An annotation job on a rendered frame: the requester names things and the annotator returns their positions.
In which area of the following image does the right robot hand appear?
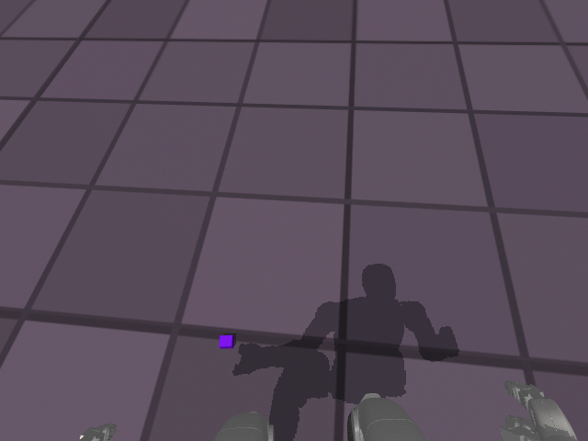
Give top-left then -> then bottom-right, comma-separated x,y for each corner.
500,380 -> 577,441

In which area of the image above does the small box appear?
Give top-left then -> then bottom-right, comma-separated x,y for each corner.
219,335 -> 234,349

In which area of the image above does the left robot hand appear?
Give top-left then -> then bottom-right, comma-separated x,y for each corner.
79,423 -> 117,441

